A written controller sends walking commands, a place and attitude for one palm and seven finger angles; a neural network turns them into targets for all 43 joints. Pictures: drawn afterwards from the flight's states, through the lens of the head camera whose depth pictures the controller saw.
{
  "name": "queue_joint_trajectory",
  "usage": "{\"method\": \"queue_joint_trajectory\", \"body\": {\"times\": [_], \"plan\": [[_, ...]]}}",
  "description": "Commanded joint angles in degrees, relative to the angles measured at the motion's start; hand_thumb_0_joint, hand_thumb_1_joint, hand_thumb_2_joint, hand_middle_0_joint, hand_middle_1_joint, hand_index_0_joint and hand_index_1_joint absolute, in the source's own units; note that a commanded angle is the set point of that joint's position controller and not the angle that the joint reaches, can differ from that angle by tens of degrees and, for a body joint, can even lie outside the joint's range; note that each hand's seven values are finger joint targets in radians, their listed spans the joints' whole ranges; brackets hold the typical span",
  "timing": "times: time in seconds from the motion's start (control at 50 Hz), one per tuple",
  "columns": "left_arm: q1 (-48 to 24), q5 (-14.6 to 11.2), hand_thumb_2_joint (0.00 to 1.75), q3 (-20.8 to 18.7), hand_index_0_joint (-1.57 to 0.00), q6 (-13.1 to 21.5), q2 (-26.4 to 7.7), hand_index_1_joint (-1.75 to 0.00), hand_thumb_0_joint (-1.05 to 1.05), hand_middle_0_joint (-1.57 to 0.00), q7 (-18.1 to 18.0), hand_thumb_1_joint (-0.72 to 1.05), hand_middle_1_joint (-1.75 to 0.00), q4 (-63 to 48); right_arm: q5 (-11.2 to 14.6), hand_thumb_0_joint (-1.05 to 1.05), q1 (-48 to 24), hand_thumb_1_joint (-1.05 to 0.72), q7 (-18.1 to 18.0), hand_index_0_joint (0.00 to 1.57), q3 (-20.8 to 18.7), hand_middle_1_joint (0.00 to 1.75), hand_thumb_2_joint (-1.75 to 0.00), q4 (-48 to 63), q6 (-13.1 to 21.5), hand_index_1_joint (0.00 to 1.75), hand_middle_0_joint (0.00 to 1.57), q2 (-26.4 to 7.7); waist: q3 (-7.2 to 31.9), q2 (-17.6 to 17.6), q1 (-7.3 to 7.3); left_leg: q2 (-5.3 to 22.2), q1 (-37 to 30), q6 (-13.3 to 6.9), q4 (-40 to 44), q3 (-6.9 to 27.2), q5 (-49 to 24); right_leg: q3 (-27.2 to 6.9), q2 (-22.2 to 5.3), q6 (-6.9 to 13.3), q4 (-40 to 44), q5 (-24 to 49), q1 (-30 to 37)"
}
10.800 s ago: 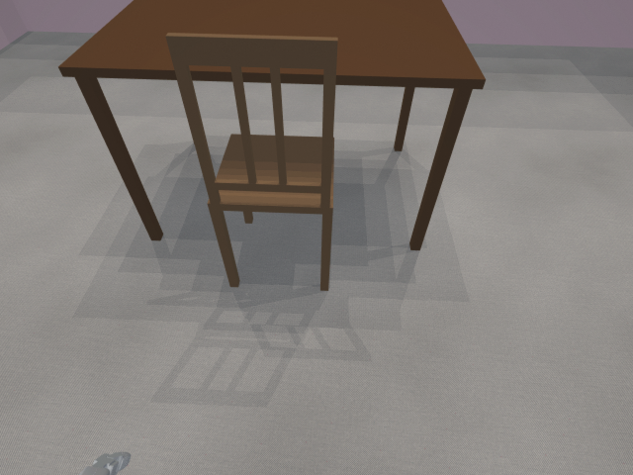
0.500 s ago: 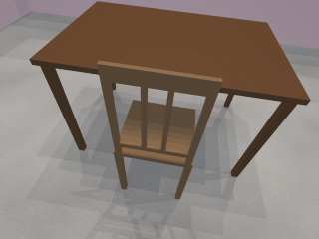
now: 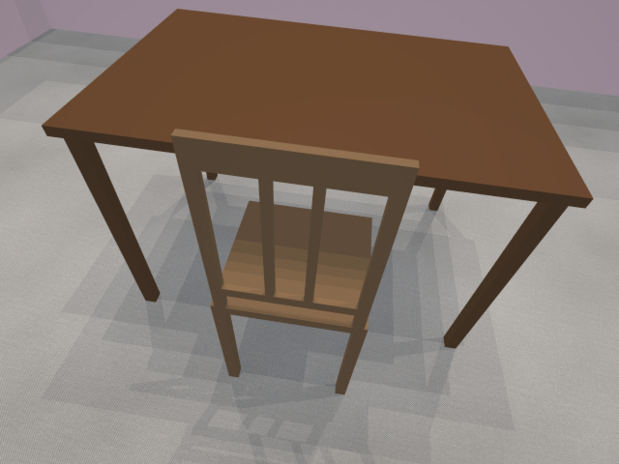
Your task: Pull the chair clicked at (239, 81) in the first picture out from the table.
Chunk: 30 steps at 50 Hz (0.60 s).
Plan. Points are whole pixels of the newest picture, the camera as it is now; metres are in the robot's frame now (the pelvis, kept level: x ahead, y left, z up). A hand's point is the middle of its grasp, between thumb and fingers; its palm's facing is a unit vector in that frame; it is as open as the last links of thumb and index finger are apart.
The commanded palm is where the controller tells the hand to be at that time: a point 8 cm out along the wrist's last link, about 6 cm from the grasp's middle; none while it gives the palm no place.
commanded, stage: look again from close up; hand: left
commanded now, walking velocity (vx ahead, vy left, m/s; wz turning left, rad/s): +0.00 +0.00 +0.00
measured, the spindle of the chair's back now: (268, 244) +0.51 +0.11 -0.08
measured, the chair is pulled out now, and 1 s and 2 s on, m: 0.00 0.00 0.00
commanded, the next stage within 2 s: none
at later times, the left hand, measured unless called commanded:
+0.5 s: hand out of the picture +0.01 +0.14 -0.18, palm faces +0.00 -0.99 -0.15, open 7.4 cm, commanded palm none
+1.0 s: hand out of the picture +0.00 +0.15 -0.18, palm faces +0.01 -0.99 -0.16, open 7.4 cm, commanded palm none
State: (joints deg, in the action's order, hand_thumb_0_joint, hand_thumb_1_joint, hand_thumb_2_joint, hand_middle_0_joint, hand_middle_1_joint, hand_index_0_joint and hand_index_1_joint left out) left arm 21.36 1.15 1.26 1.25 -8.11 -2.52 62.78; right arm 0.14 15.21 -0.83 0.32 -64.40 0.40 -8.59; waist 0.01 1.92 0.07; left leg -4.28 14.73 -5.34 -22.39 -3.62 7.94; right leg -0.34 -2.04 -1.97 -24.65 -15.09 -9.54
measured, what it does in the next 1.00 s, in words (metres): stands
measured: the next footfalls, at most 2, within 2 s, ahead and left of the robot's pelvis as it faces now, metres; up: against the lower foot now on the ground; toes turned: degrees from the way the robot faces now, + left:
none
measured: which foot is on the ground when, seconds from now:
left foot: down 0.00-1.00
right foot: down 0.00-1.00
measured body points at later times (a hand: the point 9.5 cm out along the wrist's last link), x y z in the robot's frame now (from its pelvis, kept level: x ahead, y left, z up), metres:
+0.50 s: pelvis +0.02 -0.01 +0.00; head +0.03 +0.00 +0.45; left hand +0.01 +0.20 -0.17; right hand +0.02 -0.23 -0.15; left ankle +0.05 +0.06 -0.74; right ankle -0.02 -0.14 -0.74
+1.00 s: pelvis +0.03 -0.01 +0.00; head +0.03 +0.00 +0.45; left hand +0.00 +0.20 -0.16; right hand +0.03 -0.24 -0.16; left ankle +0.05 +0.06 -0.74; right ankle -0.02 -0.14 -0.74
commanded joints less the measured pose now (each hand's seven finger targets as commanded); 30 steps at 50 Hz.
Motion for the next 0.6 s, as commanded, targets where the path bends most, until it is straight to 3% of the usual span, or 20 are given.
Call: {"method": "queue_joint_trajectory", "body": {"times": [0.0, 0.08, 0.34, 0.58], "plan": [[5.1, -0.3, 0.9, -0.5, -0.2, 0.4, -4.6, -0.3, 0.0, -0.2, -0.1, 0.9, -0.3, -0.8, -0.1, 0.0, 2.5, -0.9, -0.3, 0.2, -0.9, 0.3, -0.9, 2.0, 1.3, 0.3, 0.2, -6.1, -3.8, -0.9, 0.11, 9.2, -2.9, 2.5, 6.1, 9.9, 5.1, -3.4, -3.8, 3.4, 4.6, 2.8, -4.9], [4.6, -0.3, 0.9, -0.5, -0.2, 0.4, -4.7, -0.3, 0.0, -0.2, -0.1, 0.9, -0.3, -0.9, -0.1, 0.0, 2.6, -0.9, -0.3, 0.2, -0.9, 0.3, -0.9, 1.6, 1.2, 0.3, 0.2, -5.7, -5.1, -1.1, 0.29, 9.1, -2.2, 2.6, 6.4, 9.5, 6.1, -3.5, -3.5, 3.4, 5.1, 1.9, -4.9], [3.6, -0.5, 0.9, -0.6, -0.2, 0.5, -4.8, -0.3, 0.0, -0.2, -0.3, 0.9, -0.3, -1.1, -0.1, 0.0, 3.3, -0.9, -0.7, 0.2, -0.5, 0.3, -0.9, 0.7, 1.8, 0.3, 0.2, -5.4, -1.8, -1.5, 0.14, 9.3, -5.9, 2.5, 3.8, 8.6, -4.0, -3.7, -3.8, 3.4, 4.2, 7.0, -2.5], [3.7, -0.5, 0.9, -0.6, -0.2, 0.3, -4.6, -0.3, 0.0, -0.2, -0.2, 0.9, -0.3, -0.5, 0.0, 0.0, 2.8, -0.9, -0.9, 0.2, -0.4, 0.3, -0.9, 0.7, 1.7, 0.3, 0.2, -5.4, -4.5, -1.3, 0.34, 9.4, -6.5, 2.4, 4.4, 8.2, -3.8, -3.5, -3.7, 3.3, 5.4, 6.1, -3.1]]}}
